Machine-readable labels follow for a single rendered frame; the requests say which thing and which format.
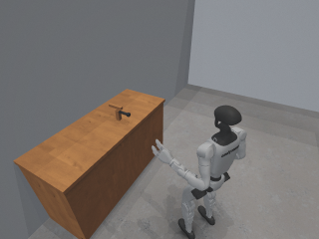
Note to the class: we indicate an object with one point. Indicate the robot left hand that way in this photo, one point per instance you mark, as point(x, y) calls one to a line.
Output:
point(164, 156)

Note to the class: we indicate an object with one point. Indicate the robot torso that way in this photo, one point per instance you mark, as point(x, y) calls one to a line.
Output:
point(223, 158)

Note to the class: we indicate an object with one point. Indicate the left robot upper arm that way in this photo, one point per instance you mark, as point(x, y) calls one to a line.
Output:
point(205, 153)

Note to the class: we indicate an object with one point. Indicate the robot left forearm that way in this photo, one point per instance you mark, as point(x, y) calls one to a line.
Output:
point(186, 174)

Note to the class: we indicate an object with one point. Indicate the tap lever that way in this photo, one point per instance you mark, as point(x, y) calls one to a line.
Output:
point(124, 113)

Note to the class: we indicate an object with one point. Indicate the right robot upper arm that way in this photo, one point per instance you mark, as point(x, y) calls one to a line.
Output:
point(241, 152)

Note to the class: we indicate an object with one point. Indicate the left robot shin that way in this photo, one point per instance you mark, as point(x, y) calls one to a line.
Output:
point(187, 216)

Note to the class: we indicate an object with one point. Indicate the counter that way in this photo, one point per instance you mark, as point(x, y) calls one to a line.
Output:
point(80, 173)

